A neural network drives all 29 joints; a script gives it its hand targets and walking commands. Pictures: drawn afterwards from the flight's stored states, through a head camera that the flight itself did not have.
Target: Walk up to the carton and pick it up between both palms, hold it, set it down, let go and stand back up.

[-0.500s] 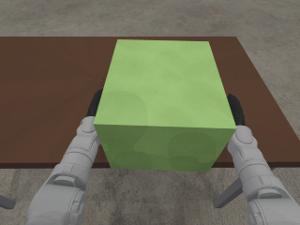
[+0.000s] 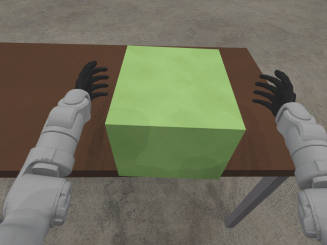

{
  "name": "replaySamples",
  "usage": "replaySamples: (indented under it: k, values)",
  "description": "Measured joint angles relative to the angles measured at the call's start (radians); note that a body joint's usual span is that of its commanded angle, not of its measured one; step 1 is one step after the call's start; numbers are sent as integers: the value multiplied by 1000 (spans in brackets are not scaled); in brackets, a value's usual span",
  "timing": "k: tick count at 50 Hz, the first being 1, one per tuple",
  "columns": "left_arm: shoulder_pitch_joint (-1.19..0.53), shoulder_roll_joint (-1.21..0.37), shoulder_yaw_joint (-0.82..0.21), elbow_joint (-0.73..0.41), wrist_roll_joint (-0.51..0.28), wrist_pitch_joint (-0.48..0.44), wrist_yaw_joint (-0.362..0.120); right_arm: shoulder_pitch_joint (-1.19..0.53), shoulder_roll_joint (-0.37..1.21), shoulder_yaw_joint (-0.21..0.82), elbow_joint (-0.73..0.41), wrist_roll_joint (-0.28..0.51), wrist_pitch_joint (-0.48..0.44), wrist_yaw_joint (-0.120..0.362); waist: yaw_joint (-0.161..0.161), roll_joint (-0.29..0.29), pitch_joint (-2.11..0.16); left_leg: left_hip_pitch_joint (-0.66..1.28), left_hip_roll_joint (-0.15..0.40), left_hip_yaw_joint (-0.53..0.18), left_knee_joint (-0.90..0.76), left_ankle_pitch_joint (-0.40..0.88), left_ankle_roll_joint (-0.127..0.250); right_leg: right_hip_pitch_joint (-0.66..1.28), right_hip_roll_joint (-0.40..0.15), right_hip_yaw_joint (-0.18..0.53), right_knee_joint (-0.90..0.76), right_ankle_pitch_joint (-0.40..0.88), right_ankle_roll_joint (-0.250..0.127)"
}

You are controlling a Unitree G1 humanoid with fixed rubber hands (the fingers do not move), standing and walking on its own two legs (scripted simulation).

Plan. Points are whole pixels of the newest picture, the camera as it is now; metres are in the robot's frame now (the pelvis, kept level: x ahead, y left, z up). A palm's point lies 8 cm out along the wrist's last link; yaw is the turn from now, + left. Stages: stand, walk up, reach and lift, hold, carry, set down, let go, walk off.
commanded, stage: set down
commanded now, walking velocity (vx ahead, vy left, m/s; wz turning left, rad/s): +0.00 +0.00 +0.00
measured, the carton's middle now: (171, 109) +0.48 -0.02 +0.07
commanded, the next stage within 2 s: none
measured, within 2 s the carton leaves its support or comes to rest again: neither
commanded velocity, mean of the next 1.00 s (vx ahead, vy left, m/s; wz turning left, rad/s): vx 0.00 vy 0.00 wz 0.00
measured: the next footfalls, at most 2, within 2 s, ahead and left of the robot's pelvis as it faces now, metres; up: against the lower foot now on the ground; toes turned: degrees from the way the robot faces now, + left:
none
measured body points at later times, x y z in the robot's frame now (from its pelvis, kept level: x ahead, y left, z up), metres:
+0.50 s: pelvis +0.00 +0.00 +0.00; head +0.03 +0.02 +0.45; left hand +0.45 +0.21 +0.21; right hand +0.43 -0.27 +0.21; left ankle +0.03 +0.13 -0.74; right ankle +0.02 -0.10 -0.74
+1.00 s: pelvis +0.01 +0.00 +0.01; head +0.01 +0.01 +0.46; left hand +0.37 +0.20 +0.14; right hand +0.34 -0.28 +0.14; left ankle +0.03 +0.13 -0.74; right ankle +0.02 -0.10 -0.74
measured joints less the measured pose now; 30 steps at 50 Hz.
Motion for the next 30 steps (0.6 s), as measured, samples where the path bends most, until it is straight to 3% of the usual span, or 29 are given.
replaySamples:
  k: [6,14,30]
  values:
    - [-88,10,-22,20,-26,84,19,-80,-18,-19,2,-4,89,20,6,6,-3,-27,-5,9,-7,19,7,-37,-5,8,7,14,4]
    - [-120,27,5,-41,-31,169,26,-127,-37,-28,-42,4,153,15,12,12,-3,-43,-9,14,-20,31,12,-54,-8,14,-4,27,10]
    - [47,80,62,-330,-4,316,-5,21,-64,-55,-200,48,211,22,-20,-17,10,57,-9,-10,-41,10,2,68,-7,-8,-54,13,5]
